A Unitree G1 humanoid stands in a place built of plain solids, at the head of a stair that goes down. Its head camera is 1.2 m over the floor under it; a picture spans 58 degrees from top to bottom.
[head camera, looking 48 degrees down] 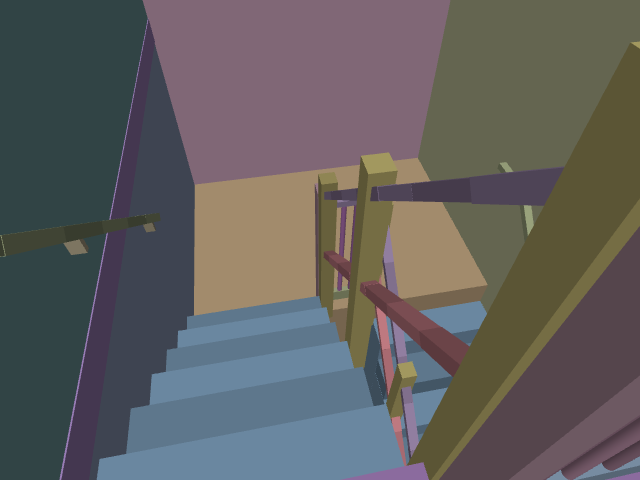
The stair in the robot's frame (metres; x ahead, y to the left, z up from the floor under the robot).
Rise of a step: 0.21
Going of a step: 0.24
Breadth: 0.90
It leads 11 degrees to the left of straight ahead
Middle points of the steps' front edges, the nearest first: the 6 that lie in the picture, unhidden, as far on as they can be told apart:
0.47 0.22 -0.21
0.70 0.27 -0.43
0.93 0.31 -0.64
1.17 0.36 -0.85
1.40 0.40 -1.07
1.63 0.45 -1.28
